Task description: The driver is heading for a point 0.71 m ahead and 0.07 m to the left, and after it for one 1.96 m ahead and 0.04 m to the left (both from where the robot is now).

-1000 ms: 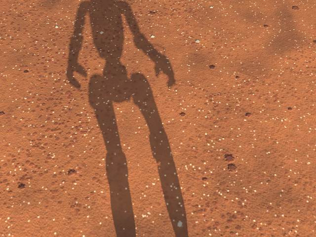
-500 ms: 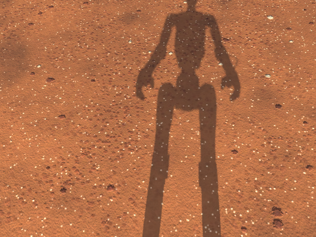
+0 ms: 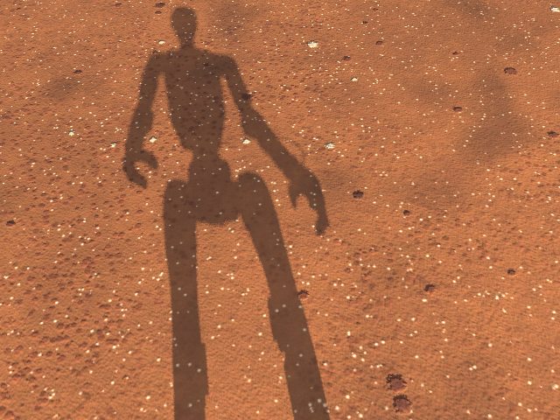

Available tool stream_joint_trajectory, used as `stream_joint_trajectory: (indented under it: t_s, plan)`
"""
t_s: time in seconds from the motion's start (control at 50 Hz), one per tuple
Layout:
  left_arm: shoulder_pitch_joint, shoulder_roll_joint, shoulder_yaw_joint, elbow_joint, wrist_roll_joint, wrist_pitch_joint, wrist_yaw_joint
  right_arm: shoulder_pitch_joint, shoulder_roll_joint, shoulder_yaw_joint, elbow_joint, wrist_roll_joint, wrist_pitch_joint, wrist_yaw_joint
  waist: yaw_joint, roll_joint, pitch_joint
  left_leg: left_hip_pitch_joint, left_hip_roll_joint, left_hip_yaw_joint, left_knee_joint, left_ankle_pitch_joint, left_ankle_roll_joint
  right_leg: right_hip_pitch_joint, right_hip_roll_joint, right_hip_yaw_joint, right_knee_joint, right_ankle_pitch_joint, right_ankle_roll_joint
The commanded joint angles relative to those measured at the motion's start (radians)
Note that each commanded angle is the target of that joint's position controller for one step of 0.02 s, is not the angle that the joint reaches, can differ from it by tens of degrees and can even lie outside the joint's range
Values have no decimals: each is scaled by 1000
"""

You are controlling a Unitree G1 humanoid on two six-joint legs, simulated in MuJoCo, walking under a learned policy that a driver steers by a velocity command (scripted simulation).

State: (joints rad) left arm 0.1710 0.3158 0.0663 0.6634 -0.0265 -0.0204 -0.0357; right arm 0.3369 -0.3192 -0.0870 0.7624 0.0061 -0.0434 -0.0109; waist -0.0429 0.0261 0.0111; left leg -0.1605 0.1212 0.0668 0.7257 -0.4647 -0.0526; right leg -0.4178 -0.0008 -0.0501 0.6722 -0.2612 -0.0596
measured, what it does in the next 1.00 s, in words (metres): walks ahead: left foot, then right foot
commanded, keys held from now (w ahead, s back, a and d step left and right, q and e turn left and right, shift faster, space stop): w+e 0.14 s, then w+q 0.74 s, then q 0.12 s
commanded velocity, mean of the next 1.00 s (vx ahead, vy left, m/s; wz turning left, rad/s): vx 0.46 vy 0.00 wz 0.18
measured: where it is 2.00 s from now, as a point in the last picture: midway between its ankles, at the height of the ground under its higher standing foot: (308, 339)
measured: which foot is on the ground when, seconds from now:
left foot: up 0.00-0.46, down 0.48-0.94, up 0.96-1.00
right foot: down 0.00-0.50, up 0.52-0.92, down 0.94-1.00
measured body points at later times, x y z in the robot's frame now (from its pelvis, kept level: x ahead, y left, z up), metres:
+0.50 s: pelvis +0.27 -0.01 +0.00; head +0.31 -0.01 +0.44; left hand +0.30 +0.29 -0.12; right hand +0.48 -0.26 -0.08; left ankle +0.40 +0.07 -0.72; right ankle +0.05 -0.09 -0.70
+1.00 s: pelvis +0.56 -0.05 +0.00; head +0.59 -0.05 +0.45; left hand +0.73 +0.24 -0.06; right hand +0.67 -0.32 -0.11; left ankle +0.41 +0.06 -0.68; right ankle +0.68 -0.14 -0.72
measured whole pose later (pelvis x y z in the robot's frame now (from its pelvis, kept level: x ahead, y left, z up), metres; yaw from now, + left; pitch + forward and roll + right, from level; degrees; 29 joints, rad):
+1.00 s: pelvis +0.56 -0.05 +0.00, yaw +14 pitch +2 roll +0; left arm 0.07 0.28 0.03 0.62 0.02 -0.11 -0.01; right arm 0.36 -0.32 -0.07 0.73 0.02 -0.02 -0.02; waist -0.07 0.02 0.02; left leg -0.25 -0.10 -0.21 0.92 -0.55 0.01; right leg -0.46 0.02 0.03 0.55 -0.14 0.00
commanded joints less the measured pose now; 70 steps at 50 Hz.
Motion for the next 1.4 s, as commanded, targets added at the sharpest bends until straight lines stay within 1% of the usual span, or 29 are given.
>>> stream_joint_trajectory:
  t_s: [0.02,0.04,0.06,0.14,0.26,0.36,0.42,0.46,0.48,0.5,0.52,0.54,0.56,0.6,0.68,0.76,0.84,0.92,0.94,0.96,0.98,1.0,1.04,1.14,1.28,1.3,1.32,1.34,1.4]
  plan:
    - [285,219,57,-16,9,-39,5,-154,-96,-1,-177,27,-71,6,164,-233,-120,-744,-97,-164,589,-68,33,616,-362,841,-491,-381,-302]
    - [248,167,39,-21,15,-49,5,-167,-115,-4,-173,37,-84,15,138,-195,-55,-747,-57,-154,564,19,66,540,-328,722,-465,-325,-268]
    - [195,140,30,-30,16,-50,6,-158,-113,-6,-156,14,-90,12,104,-103,-12,-701,-23,-151,495,97,74,452,-281,613,-447,-212,-229]
    - [111,126,21,-53,26,-47,28,-143,-86,-9,-134,-23,-72,19,44,-105,5,-550,-26,-123,303,285,32,287,-176,400,-483,137,-203]
    - [188,124,16,25,16,-58,48,-311,-9,31,-146,0,-65,39,116,-107,38,-466,-58,-64,-85,618,12,279,-137,201,-515,270,-139]
    - [237,133,20,84,17,-54,44,-402,-24,34,-179,17,-72,69,140,-79,94,-519,-69,-70,-205,599,81,434,-214,176,-507,300,-133]
    - [226,151,27,95,20,-41,50,-364,-43,28,-181,15,-71,83,104,-91,45,-455,-121,-41,-220,464,135,535,-228,126,-394,658,-106]
    - [208,167,29,87,30,-26,59,-203,-98,-2,-144,10,-62,74,17,-116,-87,-238,-201,17,-209,392,182,563,-195,78,-157,1050,-77]
    - [188,164,24,73,34,-21,65,-63,-135,-20,-120,10,-57,64,-61,-99,-172,4,-176,-29,-222,447,220,436,-167,45,56,1025,-43]
    - [263,95,0,33,52,-35,64,73,-232,-44,-114,-5,-52,53,-57,78,-329,424,73,-429,-189,434,367,62,-66,17,448,616,25]
    - [301,43,-24,46,48,-59,49,97,-191,-36,-96,19,-52,56,-38,225,-426,609,224,-868,-352,282,496,-204,109,112,711,-254,77]
    - [205,128,-6,14,13,-88,31,70,-134,-19,-98,24,-45,48,-70,123,-325,551,192,-813,-403,131,435,-323,40,208,762,-227,60]
    - [105,133,-9,-21,-10,-107,23,16,-120,-14,-114,15,-39,42,-62,49,-199,409,157,-681,-427,127,390,-346,-11,196,712,-158,45]
    - [52,123,-4,-35,30,-115,29,-75,-89,-1,-132,-2,-38,37,12,-58,-46,132,79,-528,-484,314,352,-277,-73,168,521,-72,46]
    - [96,79,-13,-35,49,-83,38,-107,-106,-5,-137,2,-37,21,68,13,-12,-84,20,-408,-534,489,366,-180,-89,123,341,-26,113]
    - [-73,31,-33,-75,47,-86,39,-57,-141,-17,-109,15,-26,3,3,28,9,-190,-61,-314,-512,435,296,-75,-38,98,18,277,143]
    - [-156,61,-19,-96,22,-98,28,14,-140,-19,-80,27,-8,-4,-27,53,-13,-107,-34,-404,-437,321,260,-14,-1,136,-133,337,137]
    - [-57,113,17,-76,29,-111,28,-11,-113,-16,-89,19,10,-8,53,91,-40,-25,-49,-476,-233,409,191,132,0,131,-246,238,64]
    - [29,148,29,-75,49,-116,34,-10,-66,0,-104,11,10,-6,94,53,-137,-71,-107,-424,-46,401,147,312,-93,188,-238,310,12]
    - [126,216,42,-78,65,-108,42,84,3,21,-120,-10,7,-7,79,-169,-290,-275,-213,-303,259,-18,81,614,-329,417,-167,598,-87]
    - [177,224,51,-40,49,-86,32,181,-34,23,-137,18,2,-7,52,-414,-379,-515,-232,-236,503,-235,42,746,-488,773,-235,487,-225]
    - [134,136,30,-70,42,-75,31,145,-122,-1,-111,26,14,-14,73,-239,-290,-560,-170,-269,608,-161,13,660,-438,703,-259,423,-197]
    - [49,69,4,-75,46,-58,32,-8,-137,-12,-135,9,42,-21,81,-90,-138,-531,-129,-207,598,-57,-17,442,-326,410,-263,605,-148]
    - [-57,49,-10,-3,46,-62,14,-11,9,32,-126,-15,55,-19,-2,-157,-107,-239,-94,-132,158,58,-26,195,-195,201,-336,795,-161]
    - [-31,124,10,35,-5,-21,21,-124,-66,13,-147,-19,57,-21,12,-143,-89,22,-127,-115,-297,384,44,128,-156,287,-300,307,-103]
    - [-11,101,3,36,4,-20,21,-122,-105,4,-164,-29,58,-28,15,-102,-95,93,-44,-182,-306,454,83,70,-128,295,-265,159,-55]
    - [30,62,-8,30,22,-23,17,-118,-163,-10,-180,-37,65,-38,42,29,-117,169,85,-264,-283,581,146,-20,-44,236,-172,-62,-5]
    - [48,31,-15,25,8,-18,23,-116,-161,-17,-156,-33,74,-36,49,192,-118,114,155,-331,-347,476,227,-47,33,98,-69,-165,36]
    - [38,118,29,32,6,19,40,-140,-103,-5,-165,-28,55,-35,10,176,-62,72,240,-382,-390,656,315,-153,15,88,367,-358,107]
Next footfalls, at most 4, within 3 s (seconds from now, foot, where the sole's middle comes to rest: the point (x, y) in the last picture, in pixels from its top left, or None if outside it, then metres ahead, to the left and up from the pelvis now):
0.48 left None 0.44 0.07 -0.76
0.94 right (344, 324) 0.72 -0.13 -0.76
1.30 left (250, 343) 0.68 0.11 -0.76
1.62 right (355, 326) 0.71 -0.16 -0.76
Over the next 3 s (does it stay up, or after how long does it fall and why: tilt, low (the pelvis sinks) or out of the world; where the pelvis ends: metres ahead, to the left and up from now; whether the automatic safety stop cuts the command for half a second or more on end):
stays up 1.05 -0.03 0.00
